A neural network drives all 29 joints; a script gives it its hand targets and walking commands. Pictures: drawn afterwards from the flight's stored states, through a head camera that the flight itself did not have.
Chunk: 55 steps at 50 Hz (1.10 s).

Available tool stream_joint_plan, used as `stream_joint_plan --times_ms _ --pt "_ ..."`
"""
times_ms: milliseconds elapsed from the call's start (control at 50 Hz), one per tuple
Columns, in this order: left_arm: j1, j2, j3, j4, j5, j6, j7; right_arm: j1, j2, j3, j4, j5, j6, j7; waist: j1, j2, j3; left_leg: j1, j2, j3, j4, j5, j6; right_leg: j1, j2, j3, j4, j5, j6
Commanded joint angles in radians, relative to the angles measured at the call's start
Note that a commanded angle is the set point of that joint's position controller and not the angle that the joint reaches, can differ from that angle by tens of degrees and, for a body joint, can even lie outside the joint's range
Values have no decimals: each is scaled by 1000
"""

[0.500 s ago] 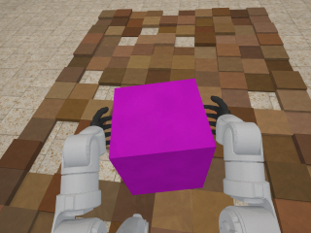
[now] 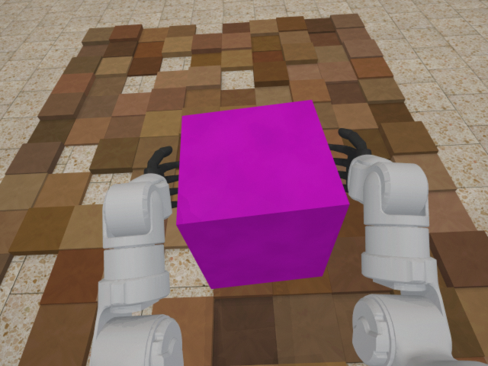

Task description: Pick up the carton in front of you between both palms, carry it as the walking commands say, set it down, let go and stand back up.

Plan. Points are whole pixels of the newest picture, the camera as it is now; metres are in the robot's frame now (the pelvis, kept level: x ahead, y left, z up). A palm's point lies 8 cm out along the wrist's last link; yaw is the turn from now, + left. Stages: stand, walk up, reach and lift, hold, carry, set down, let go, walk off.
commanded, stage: carry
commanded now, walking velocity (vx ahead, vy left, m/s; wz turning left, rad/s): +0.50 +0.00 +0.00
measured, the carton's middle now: (257, 202) +0.39 -0.03 +0.03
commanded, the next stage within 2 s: none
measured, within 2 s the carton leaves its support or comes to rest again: neither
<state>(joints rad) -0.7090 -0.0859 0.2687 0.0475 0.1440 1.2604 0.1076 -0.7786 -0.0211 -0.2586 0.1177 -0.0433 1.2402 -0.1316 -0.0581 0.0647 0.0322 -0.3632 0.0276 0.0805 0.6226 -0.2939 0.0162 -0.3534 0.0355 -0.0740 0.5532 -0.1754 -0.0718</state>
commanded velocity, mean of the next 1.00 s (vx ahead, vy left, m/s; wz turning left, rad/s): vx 0.50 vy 0.00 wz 0.00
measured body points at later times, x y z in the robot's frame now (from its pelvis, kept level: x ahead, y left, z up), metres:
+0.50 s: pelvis +0.22 +0.01 -0.01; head +0.23 +0.01 +0.44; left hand +0.59 +0.13 +0.08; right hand +0.57 -0.17 +0.09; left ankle +0.14 +0.09 -0.75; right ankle +0.23 -0.11 -0.69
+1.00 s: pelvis +0.50 -0.03 +0.02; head +0.47 -0.05 +0.47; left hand +0.76 +0.14 +0.11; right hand +0.79 -0.16 +0.11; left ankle +0.60 +0.10 -0.70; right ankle +0.43 -0.11 -0.73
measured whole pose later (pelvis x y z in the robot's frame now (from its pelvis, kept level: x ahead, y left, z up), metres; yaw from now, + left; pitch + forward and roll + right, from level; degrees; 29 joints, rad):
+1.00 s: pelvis +0.50 -0.03 +0.02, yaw +3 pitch +4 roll +2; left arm -0.19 -0.14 0.12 -0.31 0.10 1.27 0.10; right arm -0.19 0.14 -0.10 -0.32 -0.15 1.23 -0.07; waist 0.06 0.00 -0.14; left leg -0.53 0.04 0.11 0.60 -0.21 -0.01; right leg -0.11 0.01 -0.07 0.31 -0.36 0.03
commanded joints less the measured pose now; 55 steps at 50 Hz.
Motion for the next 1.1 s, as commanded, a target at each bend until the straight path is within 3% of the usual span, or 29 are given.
stream_joint_plan --times_ms 0,40,100,140,160,180,220,240,260,280,300,320,380,400,420,560,600,620,640,660,700,740,800,860,920,980,1040,1060,1080 --pt "-702 -1003 -676 -110 -424 -56 -202 -693 1194 682 -111 458 -13 292 112 -234 -629 -237 -29 -26 40 -222 -24 787 -333 301 -36 1208 -144" --pt "-734 -981 -696 -197 -440 -52 -200 -618 1198 683 -64 437 -18 279 106 -196 -620 -165 -15 -13 88 -159 -20 649 -328 303 -134 756 -134" --pt "-762 -1000 -753 -234 -529 -43 -216 -517 1163 659 -62 395 -20 241 116 -220 -565 -195 -46 -4 94 -96 -20 660 -264 265 -140 670 -105" --pt "-791 -1009 -792 -228 -585 -44 -234 -501 1102 625 -74 325 -31 225 135 -152 -566 -206 -61 14 34 -73 -5 673 -282 297 -131 652 -121" --pt "-771 -1025 -781 -169 -574 -48 -232 -471 1096 635 -28 304 -21 218 154 -251 -522 -198 -56 9 0 -42 4 614 -280 277 -142 611 -121" --pt "-750 -1008 -782 -143 -590 -46 -240 -464 1069 610 -27 304 -20 218 154 -215 -498 -195 -70 28 -3 -36 17 604 -271 274 -123 620 -115" --pt "-756 -1052 -778 -133 -600 -58 -252 -517 1052 625 -59 288 -18 213 152 -221 -486 -130 -81 35 -134 85 28 582 -217 205 -52 767 -71" --pt "-802 -1006 -749 -96 -588 -53 -247 -471 1026 584 9 263 -20 216 105 -218 -496 34 -70 42 -205 178 36 473 -193 146 47 803 -42" --pt "-787 -1037 -774 -100 -615 -55 -252 -433 1018 562 11 269 -19 220 68 -173 -550 274 -52 47 -273 299 51 308 -143 41 156 669 -14" --pt "-834 -1006 -773 -118 -604 -60 -251 -421 1041 542 49 249 -15 229 26 -102 -582 535 82 -86 -196 502 105 57 -113 20 246 370 17" --pt "-808 -1052 -740 -11 -622 -46 -252 -439 954 532 65 239 -17 233 29 204 -527 763 294 -321 -74 1101 186 -321 -13 -11 446 -362 54" --pt "-798 -1012 -739 -67 -577 -55 -245 -409 1021 550 74 262 -19 236 -49 290 -548 817 369 -440 -82 1058 333 -482 -1 46 689 -492 84" --pt "-718 -1040 -679 32 -542 -52 -228 -553 1092 603 -35 352 -27 259 -15 16 -487 654 296 -455 -191 527 261 -542 -74 83 669 -340 62" --pt "-691 -1068 -674 31 -539 -64 -227 -619 1130 652 -80 404 -38 267 8 -37 -490 582 263 -379 -222 506 216 -476 -86 78 624 -278 66" --pt "-706 -1061 -647 -42 -513 -72 -217 -682 1159 683 -152 441 -41 274 -3 15 -468 566 256 -350 -242 377 216 -477 -90 55 540 -260 84" --pt "-505 -1027 -680 -115 -405 -79 -165 -535 1236 763 -177 533 -47 312 -25 52 -413 446 162 -116 -215 870 120 -167 -8 -102 63 75 40" --pt "-450 -1060 -714 -198 -398 -75 -170 -393 1214 748 -220 470 -38 317 34 119 -446 348 146 -15 -87 894 69 121 36 -172 -84 184 26" --pt "-330 -1018 -711 -192 -369 -74 -182 -304 1188 754 -206 447 -32 311 50 124 -510 191 132 6 17 693 40 383 -9 -120 -88 127 15" --pt "-355 -1004 -713 -204 -365 -80 -183 -338 1238 784 -239 471 -24 316 97 -98 -575 -78 33 28 292 430 -10 630 -218 216 -172 16 -76" --pt "-278 -986 -715 -206 -358 -83 -181 -220 1200 775 -211 450 -13 321 111 -413 -635 -271 -82 14 588 -128 -34 796 -390 502 -216 124 -176" --pt "-290 -1043 -783 -337 -374 -73 -194 -232 1186 779 -329 432 -28 315 129 -192 -615 -426 -35 -94 727 -184 -18 765 -360 481 -177 259 -189" --pt "-260 -1043 -841 -493 -438 -80 -215 -91 1157 785 -398 386 -40 299 84 -43 -601 -395 31 -150 574 -157 -1 658 -323 404 -188 229 -124" --pt "-140 -1025 -887 -548 -480 -68 -250 -22 1127 857 -546 329 -50 261 80 -171 -544 -313 10 -65 452 -76 -9 512 -282 320 -218 246 -96" --pt "38 -936 -873 -527 -475 -34 -282 302 1035 814 -441 198 -17 250 76 -201 -434 -223 19 -16 198 -31 -33 374 -281 290 -306 204 -102" --pt "-1 -951 -881 -451 -500 -2 -308 253 1053 794 -422 220 -11 261 67 -158 -349 -90 -17 36 22 96 -30 242 -264 177 -326 182 -64" --pt "-44 -926 -866 -421 -498 -2 -314 167 1071 807 -380 270 10 275 70 -262 -300 -49 3 96 -108 103 -27 268 -241 99 -310 100 -39" --pt "-40 -918 -882 -403 -484 3 -307 114 1021 807 -440 291 17 287 57 -136 -339 254 4 121 -205 94 -16 171 -203 25 -112 56 4" --pt "-22 -881 -854 -373 -452 -4 -303 144 1024 817 -383 291 36 302 38 -92 -332 369 105 -40 -232 -49 24 35 -160 -35 62 19 34" --pt "-88 -898 -858 -438 -468 6 -295 139 1055 818 -332 315 30 305 32 187 -344 462 291 -438 -382 -238 134 -202 -52 -88 231 -209 81"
